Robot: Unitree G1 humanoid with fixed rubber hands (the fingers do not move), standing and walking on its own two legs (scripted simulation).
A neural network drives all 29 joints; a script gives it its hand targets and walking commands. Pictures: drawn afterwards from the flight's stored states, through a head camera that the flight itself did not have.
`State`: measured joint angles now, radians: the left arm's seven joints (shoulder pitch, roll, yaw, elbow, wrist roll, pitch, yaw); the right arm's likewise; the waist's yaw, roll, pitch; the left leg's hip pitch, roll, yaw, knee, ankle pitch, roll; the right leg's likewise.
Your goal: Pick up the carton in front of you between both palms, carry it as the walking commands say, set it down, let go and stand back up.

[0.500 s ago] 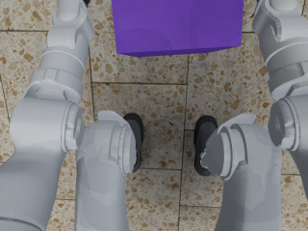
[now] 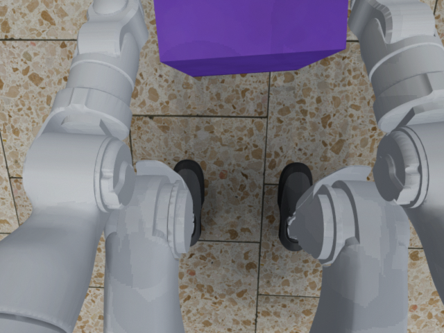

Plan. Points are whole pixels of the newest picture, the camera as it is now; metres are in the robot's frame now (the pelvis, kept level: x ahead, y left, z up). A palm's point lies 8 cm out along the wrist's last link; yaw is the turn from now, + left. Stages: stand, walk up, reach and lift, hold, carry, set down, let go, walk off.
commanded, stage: reach and lift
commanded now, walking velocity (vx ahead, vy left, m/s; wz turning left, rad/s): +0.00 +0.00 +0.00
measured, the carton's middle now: out of the picture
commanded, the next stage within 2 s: none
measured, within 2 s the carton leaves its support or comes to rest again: leaves its support in 0.08 s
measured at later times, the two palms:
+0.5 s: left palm out of the picture +0.51 +0.15 +0.03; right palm out of the picture +0.50 -0.15 +0.02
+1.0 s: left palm out of the picture +0.48 +0.15 +0.18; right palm out of the picture +0.47 -0.15 +0.17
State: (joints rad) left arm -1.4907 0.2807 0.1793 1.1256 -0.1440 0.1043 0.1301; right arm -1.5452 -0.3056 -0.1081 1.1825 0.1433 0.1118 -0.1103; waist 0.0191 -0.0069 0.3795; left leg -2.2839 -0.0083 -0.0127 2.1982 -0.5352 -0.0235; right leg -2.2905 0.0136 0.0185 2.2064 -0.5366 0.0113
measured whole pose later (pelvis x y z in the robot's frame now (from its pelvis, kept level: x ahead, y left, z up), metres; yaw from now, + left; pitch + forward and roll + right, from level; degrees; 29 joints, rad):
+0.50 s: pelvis +0.00 +0.01 +0.09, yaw -2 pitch +43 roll +0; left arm -1.11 0.02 0.51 0.78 0.21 0.33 0.08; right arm -1.11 -0.04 -0.46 0.78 -0.21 0.35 -0.04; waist 0.02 0.00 -0.13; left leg -2.13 -0.05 -0.03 1.89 -0.51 -0.03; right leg -2.14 0.05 0.05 1.88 -0.49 0.04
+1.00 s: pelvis +0.03 +0.01 +0.21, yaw -2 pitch +37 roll +0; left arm -0.80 -0.07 0.45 0.62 0.20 0.38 0.06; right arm -0.80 0.06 -0.41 0.61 -0.21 0.40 -0.03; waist 0.01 0.00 -0.24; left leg -1.67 -0.05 -0.04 1.52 -0.50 -0.02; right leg -1.68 0.04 0.05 1.51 -0.48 0.03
